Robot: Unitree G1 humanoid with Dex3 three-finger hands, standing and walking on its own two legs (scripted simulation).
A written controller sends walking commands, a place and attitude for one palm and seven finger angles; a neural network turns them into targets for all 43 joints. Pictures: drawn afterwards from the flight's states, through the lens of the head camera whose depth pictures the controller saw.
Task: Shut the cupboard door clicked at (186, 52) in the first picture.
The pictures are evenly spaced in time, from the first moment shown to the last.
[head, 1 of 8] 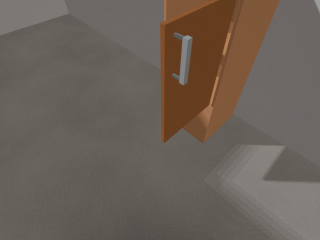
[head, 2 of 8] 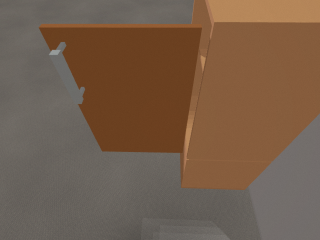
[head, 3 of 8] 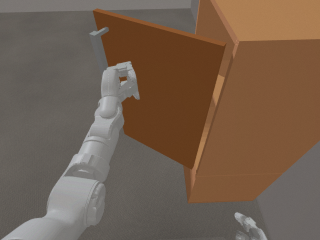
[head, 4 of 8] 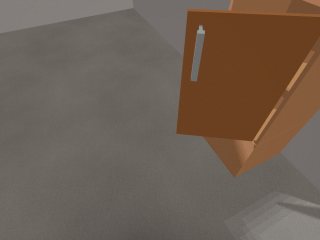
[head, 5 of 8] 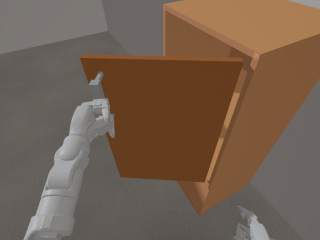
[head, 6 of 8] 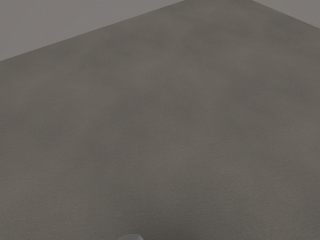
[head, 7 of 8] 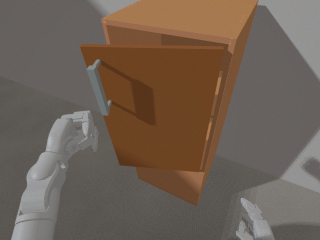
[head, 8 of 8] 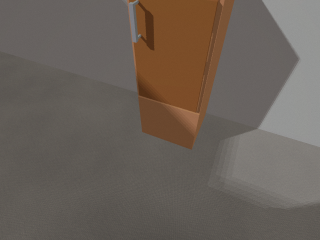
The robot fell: no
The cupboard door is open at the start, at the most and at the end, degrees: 91 91 0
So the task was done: yes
